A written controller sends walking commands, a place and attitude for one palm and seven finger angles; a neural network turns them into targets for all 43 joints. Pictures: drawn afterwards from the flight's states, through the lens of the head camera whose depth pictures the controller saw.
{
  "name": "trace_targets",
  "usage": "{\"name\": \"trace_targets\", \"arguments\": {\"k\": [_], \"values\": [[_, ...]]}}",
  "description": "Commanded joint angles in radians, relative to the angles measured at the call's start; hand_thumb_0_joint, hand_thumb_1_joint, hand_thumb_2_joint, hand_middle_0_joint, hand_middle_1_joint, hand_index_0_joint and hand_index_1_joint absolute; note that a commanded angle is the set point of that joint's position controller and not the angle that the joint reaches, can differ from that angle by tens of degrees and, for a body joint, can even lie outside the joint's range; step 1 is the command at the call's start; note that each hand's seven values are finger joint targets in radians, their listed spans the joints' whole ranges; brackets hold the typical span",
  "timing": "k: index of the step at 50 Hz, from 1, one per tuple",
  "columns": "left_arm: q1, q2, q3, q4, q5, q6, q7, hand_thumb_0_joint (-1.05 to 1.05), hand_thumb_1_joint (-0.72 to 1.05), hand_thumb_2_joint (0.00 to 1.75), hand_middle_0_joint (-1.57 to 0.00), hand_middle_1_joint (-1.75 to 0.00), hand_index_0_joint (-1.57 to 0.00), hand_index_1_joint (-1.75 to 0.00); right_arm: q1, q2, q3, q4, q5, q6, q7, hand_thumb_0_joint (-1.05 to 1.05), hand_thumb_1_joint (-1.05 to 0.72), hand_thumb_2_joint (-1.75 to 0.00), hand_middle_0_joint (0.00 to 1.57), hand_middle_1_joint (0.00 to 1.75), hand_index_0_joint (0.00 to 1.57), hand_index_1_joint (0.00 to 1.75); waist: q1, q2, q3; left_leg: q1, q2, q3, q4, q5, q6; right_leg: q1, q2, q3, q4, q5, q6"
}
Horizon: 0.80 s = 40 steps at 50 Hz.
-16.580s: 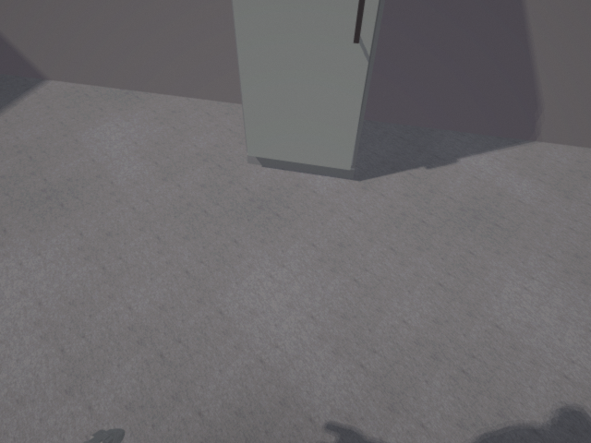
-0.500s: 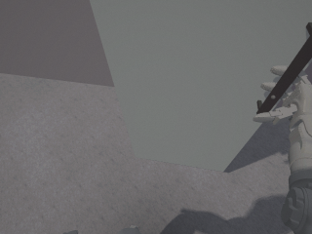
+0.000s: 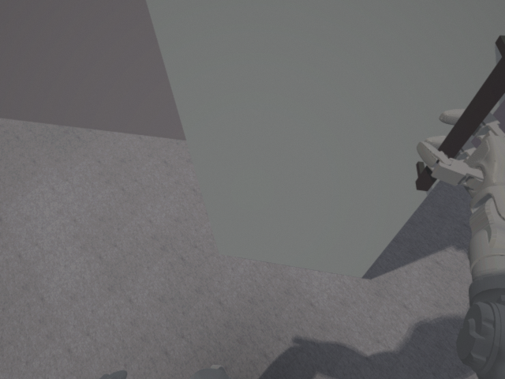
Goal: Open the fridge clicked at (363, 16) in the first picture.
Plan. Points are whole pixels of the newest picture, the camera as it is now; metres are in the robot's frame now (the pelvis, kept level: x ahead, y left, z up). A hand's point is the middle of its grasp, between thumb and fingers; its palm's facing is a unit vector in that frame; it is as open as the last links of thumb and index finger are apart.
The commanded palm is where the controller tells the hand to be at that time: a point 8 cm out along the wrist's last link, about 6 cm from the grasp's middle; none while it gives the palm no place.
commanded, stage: grip the handle and tug to test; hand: right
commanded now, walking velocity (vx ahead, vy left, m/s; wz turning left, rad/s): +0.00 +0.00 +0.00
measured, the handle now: (455, 127) +0.51 -0.25 +0.12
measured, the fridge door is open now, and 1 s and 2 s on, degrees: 0 1 26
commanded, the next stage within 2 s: pull the door a little, standing still in 0.88 s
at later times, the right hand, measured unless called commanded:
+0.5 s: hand (442, 156) +0.45 -0.22 +0.11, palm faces +0.05 +1.00 +0.01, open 5.5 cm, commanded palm +0.41 -0.27 +0.11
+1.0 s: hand (443, 162) +0.44 -0.22 +0.11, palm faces +0.04 +1.00 +0.01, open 5.6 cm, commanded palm +0.41 -0.27 +0.11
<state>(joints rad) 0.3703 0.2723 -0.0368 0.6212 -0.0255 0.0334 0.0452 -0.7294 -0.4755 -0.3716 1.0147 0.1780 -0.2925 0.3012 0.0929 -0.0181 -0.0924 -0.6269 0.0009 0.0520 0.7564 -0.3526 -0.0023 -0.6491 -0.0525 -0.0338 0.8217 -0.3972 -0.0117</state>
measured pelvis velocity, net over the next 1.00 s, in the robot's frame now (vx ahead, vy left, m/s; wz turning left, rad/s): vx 0.04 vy -0.01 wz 0.03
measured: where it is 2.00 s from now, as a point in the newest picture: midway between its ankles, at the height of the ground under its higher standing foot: outside the picture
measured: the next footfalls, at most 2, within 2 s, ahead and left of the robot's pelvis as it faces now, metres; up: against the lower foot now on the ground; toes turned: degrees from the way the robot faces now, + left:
none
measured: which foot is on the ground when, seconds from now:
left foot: down 0.00-1.00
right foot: down 0.00-1.00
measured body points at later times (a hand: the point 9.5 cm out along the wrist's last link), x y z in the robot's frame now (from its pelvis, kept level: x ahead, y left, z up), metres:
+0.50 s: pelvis +0.01 -0.01 +0.00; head +0.07 -0.01 +0.45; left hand +0.07 +0.26 -0.11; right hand +0.45 -0.28 +0.11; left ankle +0.01 +0.13 -0.70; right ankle +0.00 -0.11 -0.70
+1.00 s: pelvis +0.04 -0.01 +0.01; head +0.09 -0.01 +0.46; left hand +0.12 +0.25 -0.09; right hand +0.43 -0.27 +0.11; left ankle +0.01 +0.13 -0.70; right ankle +0.00 -0.11 -0.70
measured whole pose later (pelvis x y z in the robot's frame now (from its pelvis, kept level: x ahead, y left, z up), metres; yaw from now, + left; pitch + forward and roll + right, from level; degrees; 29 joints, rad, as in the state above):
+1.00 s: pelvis +0.04 -0.01 +0.01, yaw +2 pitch +12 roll +2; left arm 0.35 0.26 -0.01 0.56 -0.03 0.04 0.02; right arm -0.40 -0.38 -0.36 0.60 0.24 -0.17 0.26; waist 0.07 -0.03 -0.12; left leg -0.51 -0.01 0.01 0.68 -0.36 -0.01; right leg -0.52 -0.05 -0.07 0.74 -0.42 -0.02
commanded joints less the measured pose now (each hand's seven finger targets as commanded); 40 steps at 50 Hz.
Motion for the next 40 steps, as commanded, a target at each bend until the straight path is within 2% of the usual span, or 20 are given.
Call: {"name": "trace_targets", "arguments": {"k": [1, 3, 6, 7, 9, 10, 12, 15, 17, 19, 22, 23, 24, 26, 27, 32, 36, 37, 38, 40], "values": [[0.076, 0.160, 0.064, -0.088, -0.002, -0.029, 0.020, 0.00, 0.90, 0.90, -0.20, -0.30, -0.20, -0.30, -0.413, -0.278, -0.056, -0.224, 0.017, -0.072, 0.016, 0.00, -0.81, -0.86, 0.44, 1.39, 0.44, 1.39, -0.002, -0.051, -0.356, 0.194, -0.037, -0.022, -0.063, 0.341, 0.024, 0.198, 0.035, 0.041, -0.099, 0.320, -0.017], [0.075, 0.157, 0.065, -0.091, -0.002, -0.031, 0.016, 0.00, 0.90, 0.90, -0.20, -0.30, -0.20, -0.30, -0.409, -0.257, -0.046, -0.247, 0.020, -0.069, 0.017, 0.00, -0.90, -0.90, 0.45, 1.40, 0.45, 1.40, -0.007, -0.099, -0.380, 0.180, -0.037, -0.020, -0.058, 0.356, 0.024, 0.232, 0.034, 0.040, -0.098, 0.351, -0.012], [0.079, 0.158, 0.066, -0.098, -0.001, -0.027, 0.015, 0.00, 0.90, 0.90, -0.20, -0.30, -0.20, -0.30, -0.383, -0.253, -0.047, -0.256, 0.026, -0.065, 0.014, 0.00, -0.90, -0.90, 0.45, 1.40, 0.45, 1.40, -0.005, -0.052, -0.375, 0.189, -0.041, -0.015, -0.055, 0.371, 0.024, 0.227, 0.031, 0.044, -0.095, 0.377, -0.014], [0.076, 0.156, 0.066, -0.097, -0.002, -0.028, 0.013, 0.00, 0.90, 0.90, -0.20, -0.30, -0.20, -0.30, -0.374, -0.241, -0.042, -0.243, 0.025, -0.058, 0.015, 0.00, -0.90, -0.90, 0.45, 1.40, 0.45, 1.40, -0.006, -0.074, -0.367, 0.179, -0.040, -0.015, -0.057, 0.367, 0.023, 0.230, 0.030, 0.040, -0.099, 0.371, -0.011], [0.081, 0.162, 0.069, -0.096, -0.002, -0.025, 0.014, 0.00, 0.90, 0.90, -0.20, -0.30, -0.20, -0.30, -0.367, -0.281, -0.075, -0.251, 0.024, -0.056, 0.011, 0.00, -0.90, -0.90, 0.45, 1.40, 0.45, 1.40, -0.014, -0.059, -0.378, 0.195, -0.040, -0.017, -0.054, 0.380, 0.024, 0.226, 0.030, 0.042, -0.098, 0.383, -0.011], [0.074, 0.158, 0.070, -0.104, -0.002, -0.025, 0.012, 0.00, 0.90, 0.90, -0.20, -0.30, -0.20, -0.30, -0.365, -0.260, -0.057, -0.286, 0.023, -0.058, 0.012, 0.00, -0.90, -0.90, 0.45, 1.40, 0.45, 1.40, -0.016, -0.087, -0.394, 0.195, -0.040, -0.016, -0.052, 0.386, 0.024, 0.244, 0.030, 0.041, -0.099, 0.399, -0.009], [0.074, 0.156, 0.070, -0.105, -0.003, -0.024, 0.009, 0.00, 0.90, 0.90, -0.20, -0.30, -0.20, -0.30, -0.325, -0.255, -0.067, -0.286, 0.032, -0.052, 0.008, 0.00, -0.90, -0.90, 0.45, 1.40, 0.45, 1.40, -0.019, -0.067, -0.392, 0.204, -0.042, -0.015, -0.054, 0.402, 0.024, 0.245, 0.029, 0.039, -0.095, 0.417, -0.010], [0.067, 0.154, 0.072, -0.112, -0.004, -0.024, 0.006, 0.00, 0.90, 0.90, -0.20, -0.30, -0.20, -0.30, -0.305, -0.230, -0.051, -0.322, 0.035, -0.048, 0.006, 0.00, -0.90, -0.90, 0.45, 1.40, 0.45, 1.40, -0.023, -0.082, -0.388, 0.203, -0.043, -0.013, -0.055, 0.410, 0.025, 0.263, 0.026, 0.039, -0.100, 0.438, -0.007], [0.068, 0.155, 0.074, -0.115, -0.005, -0.023, 0.006, 0.00, 0.90, 0.90, -0.20, -0.30, -0.20, -0.30, -0.276, -0.246, -0.072, -0.345, 0.038, -0.051, 0.000, 0.00, -0.90, -0.90, 0.45, 1.40, 0.45, 1.40, -0.031, -0.068, -0.409, 0.222, -0.044, -0.013, -0.052, 0.432, 0.025, 0.274, 0.024, 0.041, -0.099, 0.473, -0.007], [0.059, 0.152, 0.071, -0.115, -0.005, -0.023, 0.004, 0.00, 0.90, 0.90, -0.20, -0.30, -0.20, -0.30, -0.290, -0.215, -0.040, -0.357, 0.037, -0.046, -0.001, 0.00, -0.90, -0.90, 0.45, 1.40, 0.45, 1.40, -0.022, -0.097, -0.374, 0.203, -0.043, -0.012, -0.057, 0.423, 0.026, 0.275, 0.025, 0.039, -0.102, 0.468, -0.005], [0.063, 0.154, 0.078, -0.117, -0.004, -0.022, 0.005, 0.00, 0.90, 0.90, -0.20, -0.30, -0.20, -0.30, -0.246, -0.235, -0.065, -0.384, 0.034, -0.048, -0.010, 0.00, -0.90, -0.90, 0.45, 1.40, 0.45, 1.40, -0.031, -0.067, -0.406, 0.230, -0.043, -0.014, -0.054, 0.450, 0.024, 0.283, 0.023, 0.039, -0.100, 0.500, -0.008], [0.056, 0.151, 0.075, -0.117, -0.007, -0.023, 0.005, 0.00, 0.90, 0.90, -0.20, -0.30, -0.20, -0.30, -0.254, -0.216, -0.043, -0.394, 0.034, -0.047, -0.009, 0.00, -0.90, -0.90, 0.45, 1.40, 0.45, 1.40, -0.028, -0.105, -0.390, 0.214, -0.042, -0.015, -0.055, 0.445, 0.024, 0.292, 0.022, 0.038, -0.100, 0.508, -0.004], [0.055, 0.148, 0.075, -0.118, -0.006, -0.025, 0.001, 0.00, 0.90, 0.90, -0.20, -0.30, -0.20, -0.30, -0.253, -0.186, -0.024, -0.406, 0.038, -0.044, -0.008, 0.00, -0.90, -0.90, 0.45, 1.40, 0.45, 1.40, -0.025, -0.104, -0.388, 0.205, -0.044, -0.010, -0.057, 0.442, 0.025, 0.309, 0.021, 0.041, -0.101, 0.517, -0.002], [0.056, 0.153, 0.077, -0.123, -0.005, -0.023, 0.002, 0.00, 0.90, 0.90, -0.20, -0.30, -0.20, -0.30, -0.178, -0.222, -0.061, -0.420, 0.044, -0.043, -0.012, 0.00, -0.90, -0.90, 0.45, 1.40, 0.45, 1.40, -0.043, -0.069, -0.404, 0.246, -0.045, -0.014, -0.056, 0.465, 0.027, 0.296, 0.020, 0.038, -0.100, 0.539, -0.006], [0.046, 0.148, 0.076, -0.128, -0.007, -0.023, 0.000, 0.00, 0.90, 0.90, -0.20, -0.30, -0.20, -0.30, -0.152, -0.196, -0.048, -0.419, 0.045, -0.037, -0.010, 0.00, -0.90, -0.90, 0.45, 1.40, 0.45, 1.40, -0.046, -0.092, -0.390, 0.243, -0.042, -0.014, -0.056, 0.471, 0.025, 0.294, 0.021, 0.033, -0.105, 0.540, -0.004], [0.036, 0.144, 0.080, -0.141, -0.010, -0.025, -0.003, 0.00, 0.90, 0.90, -0.20, -0.30, -0.20, -0.30, -0.086, -0.158, -0.026, -0.475, 0.053, -0.016, -0.011, 0.00, -0.90, -0.90, 0.45, 1.40, 0.45, 1.40, -0.048, -0.077, -0.389, 0.254, -0.043, -0.011, -0.059, 0.494, 0.023, 0.311, 0.018, 0.030, -0.108, 0.580, -0.004], [0.037, 0.148, 0.082, -0.144, -0.010, -0.021, -0.003, 0.00, 0.90, 0.90, -0.20, -0.30, -0.20, -0.30, -0.043, -0.182, -0.050, -0.495, 0.056, 0.002, -0.015, 0.00, -0.90, -0.90, 0.45, 1.40, 0.45, 1.40, -0.056, -0.045, -0.379, 0.289, -0.043, -0.011, -0.063, 0.519, 0.024, 0.293, 0.019, 0.027, -0.112, 0.590, -0.007], [0.026, 0.141, 0.083, -0.152, -0.010, -0.024, -0.005, 0.00, 0.90, 0.90, -0.20, -0.30, -0.20, -0.30, -0.016, -0.154, -0.036, -0.524, 0.059, 0.007, -0.012, 0.00, -0.90, -0.90, 0.45, 1.40, 0.45, 1.40, -0.063, -0.086, -0.397, 0.291, -0.039, -0.015, -0.060, 0.539, 0.022, 0.314, 0.020, 0.020, -0.112, 0.613, -0.006], [0.027, 0.142, 0.082, -0.154, -0.011, -0.024, -0.006, 0.00, 0.90, 0.90, -0.20, -0.30, -0.20, -0.30, 0.009, -0.167, -0.049, -0.536, 0.062, 0.012, -0.012, 0.00, -0.90, -0.90, 0.45, 1.40, 0.45, 1.40, -0.069, -0.073, -0.391, 0.297, -0.039, -0.011, -0.059, 0.551, 0.023, 0.314, 0.017, 0.026, -0.113, 0.642, -0.004], [0.021, 0.136, 0.083, -0.162, -0.012, -0.028, -0.010, 0.00, 0.90, 0.90, -0.20, -0.30, -0.20, -0.30, 0.039, -0.127, -0.019, -0.586, 0.066, 0.021, -0.012, 0.00, -0.90, -0.90, 0.45, 1.40, 0.45, 1.40, -0.069, -0.088, -0.402, 0.297, -0.039, -0.011, -0.060, 0.565, 0.021, 0.340, 0.015, 0.025, -0.114, 0.681, -0.001]]}}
